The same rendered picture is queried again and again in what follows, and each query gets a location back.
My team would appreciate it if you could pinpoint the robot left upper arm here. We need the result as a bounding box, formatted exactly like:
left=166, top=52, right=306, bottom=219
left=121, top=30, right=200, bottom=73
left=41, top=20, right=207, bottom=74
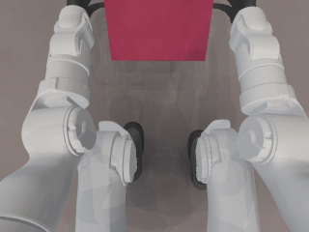
left=0, top=105, right=97, bottom=232

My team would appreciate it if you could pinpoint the robot right hand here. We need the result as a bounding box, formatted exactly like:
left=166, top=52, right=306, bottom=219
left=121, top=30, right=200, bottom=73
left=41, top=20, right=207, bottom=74
left=212, top=0, right=256, bottom=24

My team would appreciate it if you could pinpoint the left robot shin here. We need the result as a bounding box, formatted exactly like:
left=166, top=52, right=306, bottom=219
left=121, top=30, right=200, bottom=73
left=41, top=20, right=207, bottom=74
left=77, top=121, right=137, bottom=174

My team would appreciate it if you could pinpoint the carton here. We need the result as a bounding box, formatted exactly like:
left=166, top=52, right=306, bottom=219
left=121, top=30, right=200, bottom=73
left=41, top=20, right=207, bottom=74
left=103, top=0, right=213, bottom=61

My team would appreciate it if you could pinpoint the robot right upper arm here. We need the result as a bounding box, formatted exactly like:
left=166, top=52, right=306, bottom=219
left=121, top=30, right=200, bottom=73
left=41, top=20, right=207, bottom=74
left=236, top=112, right=309, bottom=232

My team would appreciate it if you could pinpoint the right robot forearm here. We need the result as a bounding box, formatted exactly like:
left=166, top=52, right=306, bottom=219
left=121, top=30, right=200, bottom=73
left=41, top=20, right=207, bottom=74
left=229, top=6, right=309, bottom=120

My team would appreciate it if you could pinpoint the robot right foot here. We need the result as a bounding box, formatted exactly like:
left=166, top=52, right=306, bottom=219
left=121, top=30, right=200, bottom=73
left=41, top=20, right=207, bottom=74
left=187, top=130, right=207, bottom=190

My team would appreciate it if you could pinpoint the robot left hand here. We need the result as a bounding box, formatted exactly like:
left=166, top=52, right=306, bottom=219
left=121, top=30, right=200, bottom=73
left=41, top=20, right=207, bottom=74
left=67, top=0, right=105, bottom=19

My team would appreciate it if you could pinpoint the left robot forearm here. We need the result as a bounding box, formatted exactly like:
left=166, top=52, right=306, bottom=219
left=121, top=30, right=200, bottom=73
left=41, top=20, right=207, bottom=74
left=21, top=5, right=95, bottom=145

